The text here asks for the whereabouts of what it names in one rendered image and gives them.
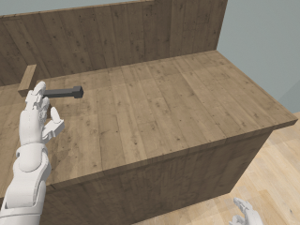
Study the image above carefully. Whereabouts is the counter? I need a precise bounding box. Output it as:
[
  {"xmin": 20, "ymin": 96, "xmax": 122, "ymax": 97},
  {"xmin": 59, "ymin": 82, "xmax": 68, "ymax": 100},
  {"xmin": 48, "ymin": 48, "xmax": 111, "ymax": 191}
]
[{"xmin": 0, "ymin": 0, "xmax": 298, "ymax": 225}]

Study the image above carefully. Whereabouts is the left robot hand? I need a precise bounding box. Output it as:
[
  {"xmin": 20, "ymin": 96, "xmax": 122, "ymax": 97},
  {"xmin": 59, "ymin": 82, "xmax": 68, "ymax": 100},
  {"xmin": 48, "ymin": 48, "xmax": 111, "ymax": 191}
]
[{"xmin": 19, "ymin": 81, "xmax": 65, "ymax": 146}]

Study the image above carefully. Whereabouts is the tap lever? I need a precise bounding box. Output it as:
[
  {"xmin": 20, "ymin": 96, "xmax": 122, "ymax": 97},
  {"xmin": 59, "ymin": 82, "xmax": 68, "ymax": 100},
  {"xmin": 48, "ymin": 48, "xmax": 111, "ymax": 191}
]
[{"xmin": 43, "ymin": 85, "xmax": 84, "ymax": 98}]

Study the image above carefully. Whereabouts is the robot left forearm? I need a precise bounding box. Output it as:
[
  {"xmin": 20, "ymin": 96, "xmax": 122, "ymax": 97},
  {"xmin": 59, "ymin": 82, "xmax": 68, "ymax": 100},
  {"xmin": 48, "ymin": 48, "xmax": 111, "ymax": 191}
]
[{"xmin": 0, "ymin": 142, "xmax": 52, "ymax": 225}]

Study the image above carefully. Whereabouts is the right robot hand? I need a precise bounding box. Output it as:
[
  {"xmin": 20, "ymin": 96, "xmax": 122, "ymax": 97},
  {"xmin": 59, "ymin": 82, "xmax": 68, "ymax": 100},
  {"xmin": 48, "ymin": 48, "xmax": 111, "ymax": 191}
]
[{"xmin": 229, "ymin": 197, "xmax": 263, "ymax": 225}]

